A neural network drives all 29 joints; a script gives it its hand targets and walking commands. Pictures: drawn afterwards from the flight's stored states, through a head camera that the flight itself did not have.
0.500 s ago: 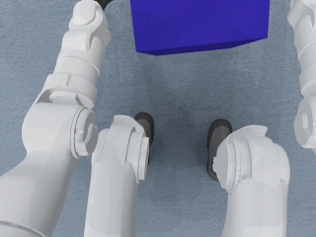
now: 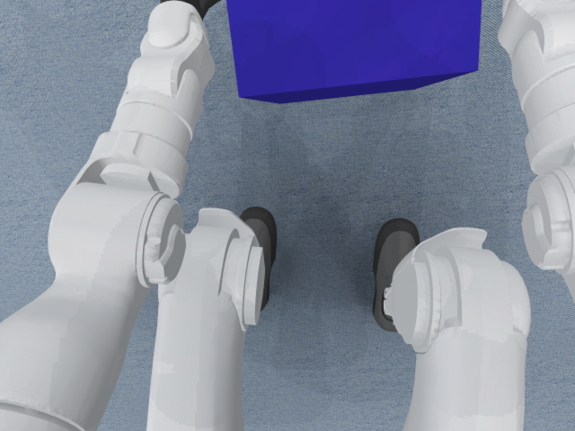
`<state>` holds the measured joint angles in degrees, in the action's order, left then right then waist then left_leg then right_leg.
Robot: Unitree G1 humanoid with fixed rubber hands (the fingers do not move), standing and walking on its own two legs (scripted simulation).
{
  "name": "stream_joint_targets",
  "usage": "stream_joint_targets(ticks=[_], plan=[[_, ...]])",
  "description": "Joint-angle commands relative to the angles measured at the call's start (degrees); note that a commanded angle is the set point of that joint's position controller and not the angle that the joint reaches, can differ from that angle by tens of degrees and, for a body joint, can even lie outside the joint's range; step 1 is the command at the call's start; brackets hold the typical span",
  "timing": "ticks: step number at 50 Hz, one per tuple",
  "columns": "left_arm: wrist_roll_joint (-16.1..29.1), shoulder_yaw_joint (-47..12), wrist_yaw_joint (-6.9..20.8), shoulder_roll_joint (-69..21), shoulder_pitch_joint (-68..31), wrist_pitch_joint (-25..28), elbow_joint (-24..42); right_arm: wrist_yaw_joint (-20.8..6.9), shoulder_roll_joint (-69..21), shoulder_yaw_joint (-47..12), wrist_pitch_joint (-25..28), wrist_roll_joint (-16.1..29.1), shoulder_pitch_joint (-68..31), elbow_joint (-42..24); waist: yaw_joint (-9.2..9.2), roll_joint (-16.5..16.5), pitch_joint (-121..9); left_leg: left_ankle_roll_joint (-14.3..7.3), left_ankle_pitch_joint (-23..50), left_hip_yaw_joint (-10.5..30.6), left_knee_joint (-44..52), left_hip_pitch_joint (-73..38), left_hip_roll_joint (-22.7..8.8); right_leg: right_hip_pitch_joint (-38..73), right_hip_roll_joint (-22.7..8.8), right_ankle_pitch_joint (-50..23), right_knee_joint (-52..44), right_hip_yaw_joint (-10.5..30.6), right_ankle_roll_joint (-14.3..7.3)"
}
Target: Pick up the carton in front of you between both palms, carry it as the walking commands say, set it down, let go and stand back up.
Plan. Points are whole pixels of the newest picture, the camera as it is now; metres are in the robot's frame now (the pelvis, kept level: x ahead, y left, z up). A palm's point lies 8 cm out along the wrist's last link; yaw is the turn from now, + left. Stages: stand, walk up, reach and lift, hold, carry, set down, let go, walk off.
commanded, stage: reach and lift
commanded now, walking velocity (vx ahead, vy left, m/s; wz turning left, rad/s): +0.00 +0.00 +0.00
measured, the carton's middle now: (343, 0) +0.55 -0.01 -0.25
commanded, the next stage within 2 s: none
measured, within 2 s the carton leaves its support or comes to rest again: leaves its support in 0.36 s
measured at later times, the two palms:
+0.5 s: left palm out of the picture +0.53 +0.14 -0.14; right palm out of the picture +0.55 -0.15 -0.15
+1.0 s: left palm out of the picture +0.49 +0.13 +0.05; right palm out of the picture +0.50 -0.16 +0.05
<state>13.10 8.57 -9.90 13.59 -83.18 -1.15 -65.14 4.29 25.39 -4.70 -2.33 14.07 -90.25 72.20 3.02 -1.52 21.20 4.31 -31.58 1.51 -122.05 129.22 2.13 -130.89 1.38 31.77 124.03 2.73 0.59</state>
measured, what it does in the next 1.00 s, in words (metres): rises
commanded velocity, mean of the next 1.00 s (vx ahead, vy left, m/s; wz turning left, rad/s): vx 0.00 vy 0.00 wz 0.00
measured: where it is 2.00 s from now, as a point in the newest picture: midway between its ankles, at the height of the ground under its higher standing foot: (320, 285)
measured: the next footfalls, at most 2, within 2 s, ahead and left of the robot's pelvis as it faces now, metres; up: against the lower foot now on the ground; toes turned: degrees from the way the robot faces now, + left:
none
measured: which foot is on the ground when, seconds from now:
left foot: down 0.00-1.00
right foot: down 0.00-1.00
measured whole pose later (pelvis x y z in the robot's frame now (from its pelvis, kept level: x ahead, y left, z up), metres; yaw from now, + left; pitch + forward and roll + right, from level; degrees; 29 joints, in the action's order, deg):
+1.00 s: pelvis +0.00 +0.01 +0.12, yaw -2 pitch +44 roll +2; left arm -14.1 32.2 -3.0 -3.3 -58.5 -21.8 -37.2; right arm 0.5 3.5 24.6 -22.0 -15.6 -65.0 46.4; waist 1.6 -0.5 -9.2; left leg 5.2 -27.7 5.3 -99.0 115.5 6.1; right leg -116.8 6.4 26.8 99.6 5.6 3.2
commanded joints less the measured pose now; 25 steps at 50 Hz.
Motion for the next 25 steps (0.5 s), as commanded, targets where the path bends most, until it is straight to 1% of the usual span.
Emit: stream_joint_targets(ticks=[1,2,3,4,5,6,7,8,9,10,11,12,13,14,15,16,17,18,19,20,21,22,23,24,25], plan=[[1.2,-1.8,0.7,0.3,-16.4,1.1,4.5,-0.2,-0.5,0.2,1.6,-1.5,-19.7,-5.8,-1.54,6.3,-68.4,-0.1,17.0,-5.8,8.0,-30.1,1.0,37.7,-0.4,-15.9,-9.5,-3.2,1.0],[-1.4,-1.7,0.9,-0.8,-17.7,1.1,6.1,-0.5,-2.3,0.7,0.9,-0.8,-18.9,-5.7,1.04,3.2,-67.6,-0.2,18.4,-5.4,7.6,-34.7,0.9,32.8,0.9,-15.2,-9.8,-3.0,1.2],[-1.6,0.0,0.3,-1.2,-16.5,1.4,5.1,0.0,-2.5,2.4,2.0,-1.7,-20.2,-10.8,0.19,0.6,-66.5,-0.6,21.7,-5.1,7.3,-37.4,1.5,28.5,1.2,-15.5,-10.4,-2.8,0.3],[-2.6,-0.3,1.0,-3.8,-18.9,1.2,4.9,-0.4,-4.4,1.2,1.0,-4.4,-19.1,-5.1,0.19,3.8,-68.3,-0.3,19.5,-5.8,6.6,-36.8,2.0,33.1,0.2,-14.5,-10.9,-3.0,1.2],[-3.1,-3.2,2.9,-13.8,-22.5,0.5,7.7,-2.7,-17.3,-1.4,0.5,-1.9,-22.5,-6.0,1.10,4.8,-67.0,-1.2,17.1,-6.2,7.6,-34.8,2.6,34.1,2.4,-14.3,-10.7,-3.3,0.2],[-2.2,-5.1,5.5,-23.8,-25.1,-0.2,6.8,-5.5,-28.1,-2.7,-0.3,-3.1,-25.8,-6.3,-0.25,5.1,-66.4,-0.7,16.7,-6.9,6.3,-32.8,3.8,35.9,2.1,-15.2,-10.1,-3.8,0.5],[-3.9,-5.7,8.0,-31.5,-27.7,-1.2,7.5,-7.8,-34.8,-4.4,-0.2,-3.7,-27.8,-9.0,-0.60,4.5,-64.6,-0.9,16.6,-6.0,6.2,-33.4,3.7,33.6,3.2,-14.8,-9.7,-3.9,0.6],[-4.7,-7.3,9.9,-36.4,-32.6,-1.5,12.1,-9.7,-43.0,-1.9,-1.1,-4.3,-28.3,-9.4,1.86,5.0,-63.7,-0.9,15.1,-6.7,6.4,-27.6,4.5,31.7,3.2,-14.5,-9.1,-3.0,-0.3],[-6.2,-5.2,11.4,-41.2,-33.0,-2.8,10.6,-11.5,-48.2,-2.6,-2.4,-5.7,-27.7,-9.7,1.41,7.3,-61.9,-1.6,13.6,-7.2,5.5,-29.3,4.5,32.0,3.6,-12.2,-9.5,-3.5,0.3],[-6.9,-6.0,13.1,-44.8,-32.6,-3.7,11.6,-12.5,-49.4,-0.6,-3.3,-8.2,-27.0,-7.5,-1.44,4.8,-59.3,-1.4,14.0,-6.6,6.6,-28.4,5.1,30.6,4.0,-12.6,-10.1,-4.3,-0.6],[-8.4,-4.4,14.3,-46.8,-35.1,-4.8,13.2,-13.6,-54.7,0.4,-3.8,-7.6,-26.0,-8.5,0.62,5.7,-60.9,-2.0,13.1,-8.0,4.6,-26.0,5.1,29.8,4.4,-12.4,-9.0,-3.6,-0.6],[-6.6,-6.3,15.3,-51.3,-33.5,-5.6,14.3,-14.2,-54.0,2.0,-3.9,-8.0,-25.7,-11.5,-3.00,2.7,-63.4,-1.8,14.7,-7.0,5.0,-29.4,5.7,31.3,5.0,-13.9,-8.5,-4.9,-1.1],[-6.1,-7.3,16.1,-49.8,-35.9,-5.7,18.2,-15.0,-56.6,2.8,-5.2,-8.3,-25.0,-10.5,-0.33,2.7,-63.1,-1.9,17.6,-7.8,4.3,-28.2,5.4,29.7,4.8,-15.4,-8.6,-3.9,-1.5],[-6.0,-6.7,15.9,-52.6,-32.0,-6.7,14.7,-15.0,-56.2,-0.3,-5.6,-8.7,-24.6,-11.3,-2.09,4.8,-65.2,-1.3,17.1,-7.9,4.3,-30.5,5.3,33.0,4.1,-15.7,-7.8,-5.3,-0.2],[-6.4,-6.6,16.5,-53.0,-35.5,-6.9,19.4,-15.8,-59.3,2.4,-5.7,-8.1,-23.0,-13.5,-2.76,3.1,-66.6,-2.1,18.9,-6.5,4.4,-29.6,5.1,30.9,4.9,-18.0,-6.5,-5.9,-1.0],[-6.7,-5.7,16.9,-55.0,-31.1,-7.5,17.6,-16.4,-59.7,0.4,-5.8,-7.6,-24.2,-16.1,-0.29,2.7,-70.9,-1.8,20.9,-7.9,3.8,-30.6,5.7,32.7,4.7,-20.2,-6.3,-5.6,-0.8],[-5.0,-8.3,16.7,-56.6,-34.3,-7.0,22.5,-16.3,-64.1,-1.7,-6.3,-6.2,-24.1,-18.7,-0.89,6.8,-75.2,-1.9,24.0,-7.6,3.9,-29.7,5.5,37.3,4.9,-25.7,-6.7,-5.3,-0.6],[-4.5,-7.8,17.0,-58.2,-32.5,-7.6,20.4,-16.0,-64.7,-0.9,-6.3,-6.9,-25.4,-23.4,-1.56,5.1,-80.4,-1.9,26.2,-7.7,3.1,-31.2,5.8,38.8,5.4,-27.1,-6.8,-6.1,-0.4],[-4.1,-9.4,16.6,-59.5,-33.2,-7.6,25.9,-15.3,-66.4,-3.8,-7.1,-6.2,-27.5,-27.1,0.68,6.7,-88.9,-2.0,29.7,-8.0,3.4,-35.5,5.7,43.0,5.1,-29.8,-7.7,-4.6,-0.3],[-2.7,-10.8,16.1,-59.2,-35.2,-8.3,27.0,-15.1,-67.6,-4.4,-7.7,-5.0,-26.5,-27.8,0.80,6.4,-93.3,-1.3,30.9,-8.4,4.5,-36.4,5.6,46.0,5.1,-32.7,-6.4,-6.5,0.1],[-2.6,-10.7,15.8,-62.2,-32.3,-9.2,27.7,-14.7,-67.7,-6.7,-7.7,-4.3,-26.9,-33.1,-0.15,7.0,-97.8,-1.1,30.5,-9.1,4.5,-36.1,5.8,49.9,5.7,-33.0,-8.1,-6.0,0.0],[-3.9,-11.5,15.9,-66.4,-26.3,-10.8,23.7,-14.6,-68.6,-8.2,-8.2,-4.9,-28.8,-34.2,-0.56,7.9,-100.4,-0.6,31.4,-8.4,6.0,-34.0,6.2,52.8,5.8,-37.4,-7.1,-7.0,1.0],[-3.4,-13.9,16.0,-64.4,-31.4,-11.1,29.8,-14.6,-72.4,-6.3,-9.6,-5.8,-24.4,-33.8,-1.32,8.2,-103.9,-0.9,31.1,-7.9,7.1,-37.2,5.9,53.9,6.3,-36.1,-8.0,-7.3,0.6],[-3.7,-15.4,16.1,-65.7,-28.8,-12.1,32.2,-14.4,-72.3,-9.7,-9.5,-3.7,-26.5,-40.7,-0.12,7.2,-108.2,-0.8,31.7,-9.5,6.6,-37.3,6.3,54.1,6.6,-36.2,-7.8,-7.2,1.2],[-3.3,-15.9,16.5,-69.0,-29.5,-12.9,33.1,-14.1,-73.1,-9.1,-10.7,-5.3,-24.0,-39.3,-2.35,7.6,-109.0,-0.6,31.1,-8.9,8.3,-35.9,6.7,56.9,6.9,-37.7,-9.8,-7.3,0.9]])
